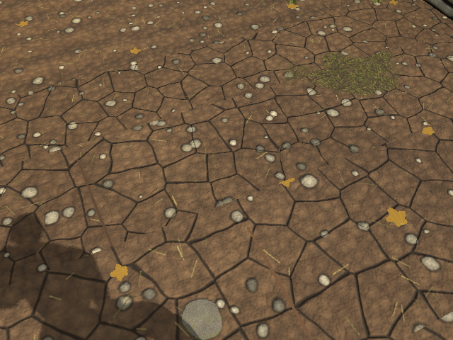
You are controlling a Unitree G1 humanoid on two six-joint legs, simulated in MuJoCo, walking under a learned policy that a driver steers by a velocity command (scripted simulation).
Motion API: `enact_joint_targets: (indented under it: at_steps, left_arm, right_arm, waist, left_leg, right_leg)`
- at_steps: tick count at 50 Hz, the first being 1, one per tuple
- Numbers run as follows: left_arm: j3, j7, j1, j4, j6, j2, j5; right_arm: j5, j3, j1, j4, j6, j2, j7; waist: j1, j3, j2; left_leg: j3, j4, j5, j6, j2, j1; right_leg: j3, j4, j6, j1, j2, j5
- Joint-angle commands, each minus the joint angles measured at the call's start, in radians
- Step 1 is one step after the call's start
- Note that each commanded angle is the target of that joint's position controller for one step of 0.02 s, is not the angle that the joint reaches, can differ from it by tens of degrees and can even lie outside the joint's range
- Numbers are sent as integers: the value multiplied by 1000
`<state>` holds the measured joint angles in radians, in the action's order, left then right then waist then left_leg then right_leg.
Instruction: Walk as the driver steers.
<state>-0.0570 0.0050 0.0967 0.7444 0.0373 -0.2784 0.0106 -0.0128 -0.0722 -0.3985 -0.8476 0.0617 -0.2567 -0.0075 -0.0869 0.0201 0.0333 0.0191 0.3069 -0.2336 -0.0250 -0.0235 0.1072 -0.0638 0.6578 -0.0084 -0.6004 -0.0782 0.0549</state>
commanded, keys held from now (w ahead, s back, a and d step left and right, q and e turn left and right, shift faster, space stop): w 0.02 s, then w+q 0.98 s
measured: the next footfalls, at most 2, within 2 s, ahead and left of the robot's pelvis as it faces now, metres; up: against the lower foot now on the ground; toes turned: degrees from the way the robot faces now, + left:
right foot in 0.12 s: +0.20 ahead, -0.16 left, +0.00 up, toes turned +1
left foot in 0.72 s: +0.51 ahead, +0.19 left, -0.18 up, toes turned +21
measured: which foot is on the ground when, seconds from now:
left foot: down 0.00-0.14, up 0.16-0.70, down 0.72-1.00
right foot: up 0.00-0.10, down 0.12-0.72, up 0.74-1.00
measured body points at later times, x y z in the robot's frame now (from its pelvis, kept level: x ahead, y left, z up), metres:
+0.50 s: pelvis +0.25 -0.03 -0.03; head +0.27 -0.03 +0.42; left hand +0.19 +0.24 -0.16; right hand +0.47 -0.26 -0.13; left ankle +0.40 +0.17 -0.71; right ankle +0.16 -0.16 -0.75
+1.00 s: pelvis +0.54 +0.09 -0.20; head +0.58 +0.11 +0.25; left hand +0.57 +0.40 -0.29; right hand +0.72 -0.11 -0.34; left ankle +0.47 +0.17 -0.93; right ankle +0.74 +0.01 -0.90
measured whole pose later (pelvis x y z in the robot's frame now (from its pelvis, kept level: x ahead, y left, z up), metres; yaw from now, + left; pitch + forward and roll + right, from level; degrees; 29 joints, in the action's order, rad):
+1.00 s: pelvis +0.54 +0.09 -0.20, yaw +31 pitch +3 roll +2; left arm -0.05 -0.02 0.14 0.70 0.09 -0.25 0.00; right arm -0.01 -0.06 -0.28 -0.85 0.02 -0.23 0.01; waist -0.05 0.03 0.02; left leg -0.12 0.57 -0.32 -0.06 -0.14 0.28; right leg -0.11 0.76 0.09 -0.64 -0.09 0.12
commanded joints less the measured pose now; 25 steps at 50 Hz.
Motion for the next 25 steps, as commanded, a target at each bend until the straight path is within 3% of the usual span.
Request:
enact_joint_targets:
  at_steps: [1, 2, 3, 4, 5, 6, 7, 8, 9, 10, 11, 12, 13, 14, 15, 16, 17, 18, 19, 20, 22, 25]
  left_arm:
    - [-2, 11, -81, -77, 18, -37, 2]
    - [-3, 15, -81, -81, 21, -38, 4]
    - [-14, 28, -23, -69, 33, -61, 1]
    - [-26, 36, 18, -58, 42, -89, -2]
    - [-39, 38, 95, -34, 51, -109, -12]
    - [-61, 38, 247, 16, 56, -139, -14]
    - [-81, 24, 327, 12, 50, -213, -23]
    - [-66, 25, 321, -2, 41, -203, -2]
    - [-58, 35, 357, 26, 43, -161, 17]
    - [-46, 41, 305, 19, 47, -119, 15]
    - [-32, 45, 220, 8, 51, -76, 8]
    - [-25, 40, 175, 7, 57, -50, 11]
    - [-25, 36, 137, 20, 65, -44, 8]
    - [-28, 30, 133, 30, 74, -50, 3]
    - [-39, 27, 140, 41, 88, -80, -18]
    - [-43, 21, 149, 52, 94, -85, -26]
    - [-41, 6, 143, 53, 102, -82, -14]
    - [-45, -6, 170, 63, 107, -88, -12]
    - [-46, -33, 172, 77, 101, -98, -5]
    - [-41, -47, 205, 87, 90, -80, -7]
    - [-35, -64, 262, 100, 84, -72, -6]
    - [-32, -68, 339, 108, 79, -72, -8]
  right_arm:
    - [-3, -39, 16, 35, 7, -171, 5]
    - [-12, -39, 4, 28, 2, -170, 3]
    - [-8, -43, 15, 21, 4, -179, 7]
    - [-14, -44, 59, 34, 1, -181, 11]
    - [-19, -42, 98, 47, -2, -180, 13]
    - [-30, -34, 106, 54, -3, -165, 12]
    - [-10, -13, 11, 57, 0, -118, 6]
    - [4, 2, -102, 44, 17, -51, 0]
    - [-32, -22, -48, 57, 27, -125, 1]
    - [-47, -37, 27, 82, 18, -170, 7]
    - [-43, -41, 56, 90, 0, -165, 12]
    - [-30, -42, 50, 85, -24, -140, 17]
    - [-28, -38, 37, 83, -36, -117, 19]
    - [-23, -35, 49, 85, -43, -100, 20]
    - [-9, -36, 35, 76, -46, -97, 13]
    - [-4, -38, 44, 80, -47, -101, 12]
    - [-22, -53, 106, 98, -37, -127, 6]
    - [-21, -48, 144, 103, -30, -111, 0]
    - [-12, -43, 191, 119, -21, -96, -8]
    - [6, -35, 215, 122, -18, -64, -21]
    - [8, -23, 263, 137, -20, -37, -45]
    - [3, -22, 348, 175, -46, -56, -70]
  waist:
    - [24, -27, -141]
    - [24, -15, -141]
    - [65, -30, -159]
    - [102, -37, -146]
    - [153, -65, -129]
    - [223, -130, -91]
    - [218, -227, 106]
    - [160, -267, 278]
    - [186, -205, 215]
    - [173, -113, 114]
    - [142, -51, 75]
    - [113, -16, 77]
    - [85, 8, 72]
    - [83, 16, 54]
    - [77, -10, -1]
    - [78, -23, -17]
    - [66, 3, 8]
    - [91, 6, 36]
    - [80, 48, 23]
    - [100, 22, 14]
    - [120, 21, 20]
    - [163, 76, 19]
  left_leg:
    - [-105, -95, 303, -169, 211, 63]
    - [-129, -76, 288, -176, 225, 51]
    - [-158, -25, 343, -178, 284, 37]
    - [-158, 28, 394, -163, 281, 15]
    - [-146, 125, 485, -148, 257, 48]
    - [-121, 321, 541, -126, 201, 121]
    - [-69, 639, 202, -64, 88, 362]
    - [-108, 904, -357, -28, -7, 624]
    - [-180, 997, -325, -36, 5, 727]
    - [-167, 1017, -247, -43, 55, 744]
    - [-163, 979, -170, -37, 90, 704]
    - [-180, 912, -129, -26, 132, 648]
    - [-198, 861, -95, -15, 156, 604]
    - [-192, 838, -54, -9, 153, 590]
    - [-195, 844, 36, -7, 147, 586]
    - [-199, 821, 80, -7, 138, 614]
    - [-240, 701, 169, -19, 144, 659]
    - [-228, 655, 246, -20, 134, 687]
    - [-203, 510, 420, -15, 107, 627]
    - [-152, 453, 574, -15, 86, 559]
    - [-123, 419, 705, -23, 70, 499]
    - [-149, 403, 660, -49, 79, 654]
  right_leg:
    - [70, -13, 8, 133, 48, -53]
    - [67, -22, -1, 136, 48, 0]
    - [8, 52, -27, 168, 15, -74]
    - [2, 16, -50, 177, 16, -10]
    - [36, -46, -66, 312, 47, 23]
    - [68, -107, -85, 521, 67, -5]
    - [-155, -161, -174, 799, -134, 14]
    - [-442, -222, -289, 927, -290, -37]
    - [-522, -308, -318, 827, -298, 125]
    - [-431, -341, -294, 718, -281, 188]
    - [-342, -381, -276, 594, -255, 175]
    - [-270, -420, -257, 503, -240, 193]
    - [-230, -440, -238, 440, -228, 170]
    - [-181, -460, -230, 421, -218, 89]
    - [-140, -426, -238, 440, -223, -18]
    - [-88, -400, -226, 468, -221, -132]
    - [-32, -408, -166, 507, -192, -56]
    - [-11, -398, -155, 535, -192, -59]
    - [83, -374, -131, 427, -139, 2]
    - [135, -327, -124, 397, -122, 35]
    - [147, -278, -127, 349, -144, 110]
    - [132, -153, -123, 453, -212, 165]
Keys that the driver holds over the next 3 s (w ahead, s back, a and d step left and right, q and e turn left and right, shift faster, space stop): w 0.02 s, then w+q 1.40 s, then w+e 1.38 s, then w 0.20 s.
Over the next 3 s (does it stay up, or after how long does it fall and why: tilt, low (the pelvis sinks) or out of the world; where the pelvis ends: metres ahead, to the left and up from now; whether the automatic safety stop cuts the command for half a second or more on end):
stays up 1.43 0.61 -0.37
